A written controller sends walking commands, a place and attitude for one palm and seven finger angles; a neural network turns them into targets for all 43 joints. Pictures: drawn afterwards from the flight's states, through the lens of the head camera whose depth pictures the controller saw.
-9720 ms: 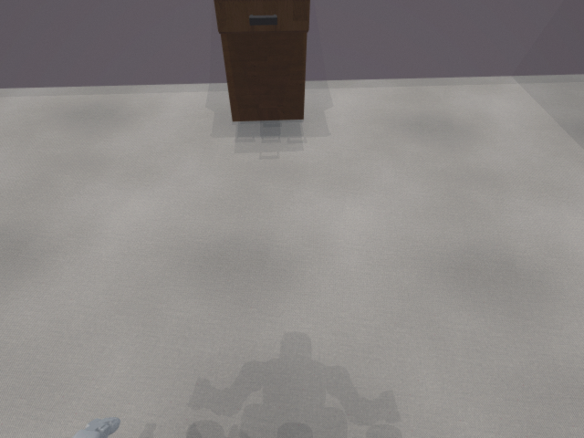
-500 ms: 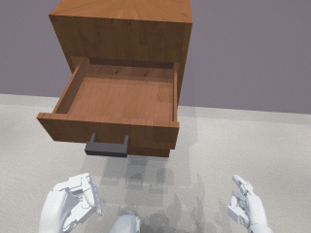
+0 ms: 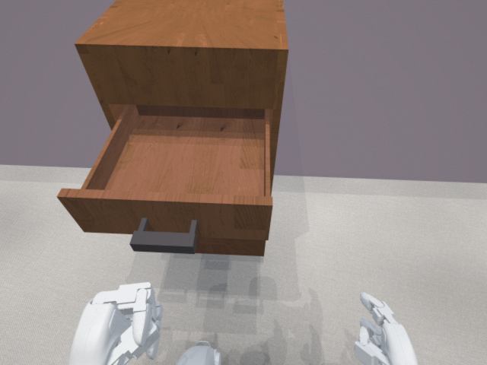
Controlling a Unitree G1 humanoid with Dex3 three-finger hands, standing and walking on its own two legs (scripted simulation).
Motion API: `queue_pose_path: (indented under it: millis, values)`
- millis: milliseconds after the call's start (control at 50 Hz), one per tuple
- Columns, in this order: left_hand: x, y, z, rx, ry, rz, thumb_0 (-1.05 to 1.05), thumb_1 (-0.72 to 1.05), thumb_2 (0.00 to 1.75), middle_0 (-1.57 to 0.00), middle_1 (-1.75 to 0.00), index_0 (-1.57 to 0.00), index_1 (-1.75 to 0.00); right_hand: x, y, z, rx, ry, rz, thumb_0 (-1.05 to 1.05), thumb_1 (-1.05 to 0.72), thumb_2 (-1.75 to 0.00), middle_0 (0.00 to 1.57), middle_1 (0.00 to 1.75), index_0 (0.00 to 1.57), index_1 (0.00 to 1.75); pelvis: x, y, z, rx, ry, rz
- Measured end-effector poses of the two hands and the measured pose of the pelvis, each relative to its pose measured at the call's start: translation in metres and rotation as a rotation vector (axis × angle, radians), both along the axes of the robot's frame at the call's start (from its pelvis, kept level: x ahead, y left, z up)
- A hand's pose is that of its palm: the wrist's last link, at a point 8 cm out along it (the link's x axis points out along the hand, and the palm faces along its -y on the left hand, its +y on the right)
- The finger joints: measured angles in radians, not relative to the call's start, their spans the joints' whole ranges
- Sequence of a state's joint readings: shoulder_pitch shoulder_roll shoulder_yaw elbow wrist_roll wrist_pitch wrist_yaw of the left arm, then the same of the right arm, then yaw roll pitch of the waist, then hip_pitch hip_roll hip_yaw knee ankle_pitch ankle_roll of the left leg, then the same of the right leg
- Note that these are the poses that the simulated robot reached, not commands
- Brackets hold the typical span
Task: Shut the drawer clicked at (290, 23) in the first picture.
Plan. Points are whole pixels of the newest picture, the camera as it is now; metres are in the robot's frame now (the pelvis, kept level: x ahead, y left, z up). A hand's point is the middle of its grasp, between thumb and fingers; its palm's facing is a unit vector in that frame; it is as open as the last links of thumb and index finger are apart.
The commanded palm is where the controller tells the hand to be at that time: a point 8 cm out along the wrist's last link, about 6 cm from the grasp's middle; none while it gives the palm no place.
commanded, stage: raise the hand and make a fist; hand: left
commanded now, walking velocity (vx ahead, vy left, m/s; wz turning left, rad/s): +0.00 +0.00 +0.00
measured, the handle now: (166, 232) +0.36 +0.16 -0.01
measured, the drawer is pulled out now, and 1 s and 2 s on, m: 0.28 0.28 0.28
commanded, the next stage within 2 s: bring the fist close to the handle in 0.22 s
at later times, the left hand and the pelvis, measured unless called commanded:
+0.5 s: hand (164, 319) +0.18 +0.11 +0.08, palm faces -0.02 -1.00 -0.02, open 3.3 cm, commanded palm +0.16 +0.17 +0.08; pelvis +0.01 -0.02 +0.00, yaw +0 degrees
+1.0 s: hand (178, 305) +0.21 +0.11 +0.03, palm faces -0.03 -1.00 -0.02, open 3.3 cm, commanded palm +0.20 +0.17 +0.03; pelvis +0.00 -0.01 -0.03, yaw +0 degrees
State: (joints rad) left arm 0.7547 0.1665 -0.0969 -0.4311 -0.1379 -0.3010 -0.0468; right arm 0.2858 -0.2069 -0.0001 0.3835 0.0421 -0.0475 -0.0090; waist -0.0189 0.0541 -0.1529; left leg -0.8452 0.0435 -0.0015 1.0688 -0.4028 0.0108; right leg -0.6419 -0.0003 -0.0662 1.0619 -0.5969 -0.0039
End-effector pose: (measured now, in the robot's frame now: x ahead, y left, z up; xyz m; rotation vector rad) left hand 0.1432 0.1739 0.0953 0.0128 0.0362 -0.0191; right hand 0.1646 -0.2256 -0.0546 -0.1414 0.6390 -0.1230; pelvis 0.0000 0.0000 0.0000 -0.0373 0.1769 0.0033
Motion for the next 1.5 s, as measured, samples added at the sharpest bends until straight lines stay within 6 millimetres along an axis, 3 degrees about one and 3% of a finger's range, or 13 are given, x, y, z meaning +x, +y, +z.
queue_pose_path:
  millis: [140,380,560,1360,1500]
  values:
    - [0.0,-0.001,-0.001,0.014,-0.01,0.006,0.02,0.9,0.9,-1.4,-1.6,-1.4,-1.6,-0.001,-0.014,-0.004,-0.01,0.008,-0.023,0.02,-0.91,-0.9,0.2,0.3,0.2,0.3,0.002,-0.007,-0.001,0.006,0.006,0.0]
    - [0.005,-0.002,-0.002,0.018,0.001,0.011,0.02,0.9,0.9,-1.4,-1.6,-1.4,-1.6,0.02,-0.018,-0.001,0.005,-0.023,-0.018,0.02,-0.91,-0.9,0.2,0.3,0.2,0.3,0.01,-0.016,0.001,0.013,0.011,0.005]
    - [0.021,-0.006,-0.023,0.005,0.012,-0.006,0.02,0.9,0.9,-1.4,-1.6,-1.4,-1.6,0.029,-0.02,-0.008,-0.014,-0.01,0.005,0.02,-0.91,-0.9,0.2,0.3,0.2,0.3,0.012,-0.019,-0.005,0.015,0.043,0.005]
    - [0.083,-0.004,-0.1,0.013,-0.014,-0.022,0.02,0.9,0.9,-1.4,-1.6,-1.4,-1.6,-0.002,-0.018,-0.067,-0.058,0.158,0.015,0.01,-0.91,-0.9,0.2,0.3,0.2,0.3,-0.003,-0.009,-0.047,-0.004,0.17,-0.017]
    - [0.088,0.001,-0.098,0.004,-0.016,-0.018,0.02,0.9,0.9,-1.4,-1.6,-1.4,-1.6,-0.006,-0.017,-0.07,-0.056,0.188,0.0,0.01,-0.91,-0.9,0.2,0.3,0.2,0.3,-0.001,-0.006,-0.046,-0.007,0.174,-0.019]
